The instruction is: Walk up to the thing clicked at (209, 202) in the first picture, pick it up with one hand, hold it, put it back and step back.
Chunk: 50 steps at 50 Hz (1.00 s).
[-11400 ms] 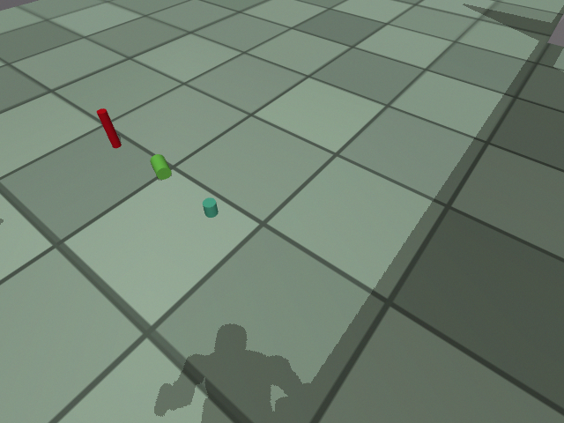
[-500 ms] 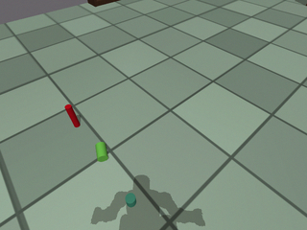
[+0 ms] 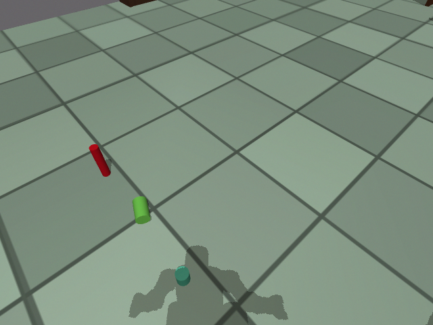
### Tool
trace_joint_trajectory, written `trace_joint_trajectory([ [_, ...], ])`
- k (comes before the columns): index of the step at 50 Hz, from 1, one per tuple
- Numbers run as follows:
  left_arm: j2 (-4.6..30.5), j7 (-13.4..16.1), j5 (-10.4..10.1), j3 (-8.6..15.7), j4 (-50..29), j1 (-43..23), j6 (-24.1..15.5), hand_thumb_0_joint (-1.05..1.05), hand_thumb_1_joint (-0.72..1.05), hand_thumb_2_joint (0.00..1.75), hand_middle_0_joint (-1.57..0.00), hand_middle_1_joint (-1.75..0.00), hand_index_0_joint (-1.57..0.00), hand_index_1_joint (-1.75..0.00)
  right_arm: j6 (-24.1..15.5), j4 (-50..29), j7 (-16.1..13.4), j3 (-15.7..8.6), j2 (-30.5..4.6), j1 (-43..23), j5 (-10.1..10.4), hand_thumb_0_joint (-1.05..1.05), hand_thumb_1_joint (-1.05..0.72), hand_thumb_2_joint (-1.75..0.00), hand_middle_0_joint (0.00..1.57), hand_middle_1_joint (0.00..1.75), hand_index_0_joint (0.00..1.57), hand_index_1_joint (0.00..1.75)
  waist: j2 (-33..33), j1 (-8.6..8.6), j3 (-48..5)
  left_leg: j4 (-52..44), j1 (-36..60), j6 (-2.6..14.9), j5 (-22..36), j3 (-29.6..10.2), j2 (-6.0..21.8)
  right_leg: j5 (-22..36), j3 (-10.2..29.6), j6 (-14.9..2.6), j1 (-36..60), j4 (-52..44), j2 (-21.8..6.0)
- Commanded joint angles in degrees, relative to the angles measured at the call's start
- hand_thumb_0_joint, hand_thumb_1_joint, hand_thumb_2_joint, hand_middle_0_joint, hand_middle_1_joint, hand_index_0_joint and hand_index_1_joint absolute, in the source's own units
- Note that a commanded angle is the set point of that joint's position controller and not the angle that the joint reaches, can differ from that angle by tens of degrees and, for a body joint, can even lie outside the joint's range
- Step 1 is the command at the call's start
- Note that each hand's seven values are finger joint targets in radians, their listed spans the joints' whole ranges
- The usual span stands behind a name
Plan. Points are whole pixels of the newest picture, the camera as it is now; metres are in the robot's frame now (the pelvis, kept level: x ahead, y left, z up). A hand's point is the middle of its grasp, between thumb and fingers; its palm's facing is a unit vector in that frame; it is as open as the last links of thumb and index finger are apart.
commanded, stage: stand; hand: left
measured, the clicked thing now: (182, 276) +0.46 +0.17 -0.75
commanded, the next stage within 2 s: rise first in 1.88 s
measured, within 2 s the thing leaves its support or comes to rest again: neither
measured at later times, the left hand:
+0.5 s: hand out of the picture +0.05 +0.25 -0.16, palm faces -0.04 -0.94 -0.35, open 7.3 cm
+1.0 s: hand out of the picture +0.07 +0.24 -0.16, palm faces -0.04 -0.94 -0.35, open 7.3 cm
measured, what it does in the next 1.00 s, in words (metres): stands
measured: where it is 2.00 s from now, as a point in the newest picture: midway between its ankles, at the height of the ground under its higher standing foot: outside the picture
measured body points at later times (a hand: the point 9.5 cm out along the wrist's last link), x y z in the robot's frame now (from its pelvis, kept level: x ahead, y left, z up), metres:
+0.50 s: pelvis +0.00 -0.01 +0.00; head +0.01 -0.01 +0.45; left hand +0.06 +0.30 -0.13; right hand +0.05 -0.31 -0.14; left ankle +0.00 +0.12 -0.75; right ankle +0.00 -0.13 -0.75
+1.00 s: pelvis +0.00 -0.01 +0.00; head +0.01 -0.01 +0.45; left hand +0.07 +0.29 -0.13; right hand +0.07 -0.31 -0.14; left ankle +0.00 +0.12 -0.75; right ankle +0.00 -0.13 -0.75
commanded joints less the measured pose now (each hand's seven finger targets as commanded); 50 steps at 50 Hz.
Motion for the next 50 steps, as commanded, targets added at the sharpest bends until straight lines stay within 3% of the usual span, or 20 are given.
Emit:
trace_joint_trajectory([
  [1, 13.0, 0.7, -0.2, 2.6, -2.8, -1.9, -1.2, 0.0, 0.9, 0.9, -0.2, -0.3, -0.2, -0.3, -1.2, -2.9, -1.0, -2.3, -11.9, -1.6, -0.1, 0.0, -0.9, -0.9, 0.2, 0.3, 0.2, 0.3, -0.4, 0.19, -4.2, -3.3, -1.2, 1.42, 5.4, -4.6, 6.9, 4.3, 4.3, -2.32, 0.0, -2.7, -5.7],
  [11, 12.7, 0.3, -0.1, 2.6, -2.2, -0.8, -1.1, 0.0, 0.9, 0.9, -0.2, -0.3, -0.2, -0.3, -1.3, -1.9, -0.8, -2.5, -12.4, -1.0, -0.1, 0.0, -0.9, -0.9, 0.2, 0.3, 0.2, 0.3, 0.6, 0.41, -2.2, -5.1, -4.3, 1.51, -4.4, -5.6, 6.8, -2.1, 4.6, -2.5, -2.5, -3.1, -5.1],
  [13, 12.8, 0.3, -0.1, 2.6, -2.5, -0.9, -1.3, 0.0, 0.9, 0.9, -0.2, -0.3, -0.2, -0.3, -1.5, -2.0, -0.7, -2.4, -12.1, -0.9, -0.1, 0.0, -0.9, -0.9, 0.2, 0.3, 0.2, 0.3, -0.6, 0.36, -4.0, -3.9, -2.5, 1.62, 0.0, -5.2, 7.0, 0.5, 5.1, -2.68, -1.9, -2.8, -5.7],
  [15, 13.0, 0.3, -0.2, 2.5, -2.5, -0.9, -1.4, 0.0, 0.9, 0.9, -0.2, -0.3, -0.2, -0.3, -1.6, -1.7, -0.8, -2.3, -12.0, -0.4, -0.2, 0.0, -0.9, -0.9, 0.2, 0.3, 0.2, 0.3, -0.6, 0.21, -3.9, -3.7, -2.1, 1.38, 0.2, -5.1, 6.8, 0.4, 5.1, -2.54, -2.7, -2.9, -5.6],
  [20, 13.1, 0.6, -0.4, 2.3, -2.5, -0.7, -1.6, 0.0, 0.9, 0.9, -0.2, -0.3, -0.2, -0.3, -1.6, -1.6, -0.8, -2.2, -12.1, 0.1, 0.0, 0.0, -0.9, -0.9, 0.2, 0.3, 0.2, 0.3, -1.2, -0.01, -6.3, -2.1, -0.7, 1.63, 6.8, -4.5, 7.2, 7.2, 5.2, -2.58, -0.5, -2.0, -6.1],
  [50, 13.0, 0.6, -0.5, 2.2, -2.1, -1.3, -1.5, 0.0, 0.9, 0.9, -0.2, -0.3, -0.2, -0.3, -1.4, -2.0, -0.9, -1.9, -12.2, -1.0, 0.2, 0.0, -0.9, -0.9, 0.2, 0.3, 0.2, 0.3, -0.3, 0.42, -5.5, -2.3, -0.8, 1.43, 6.8, -4.2, 7.3, 7.1, 5.0, -2.62, -0.5, -2.3, -5.9],
])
